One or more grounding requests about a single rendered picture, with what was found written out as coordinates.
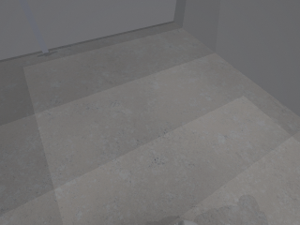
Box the panel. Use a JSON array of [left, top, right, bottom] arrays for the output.
[[19, 0, 49, 53]]

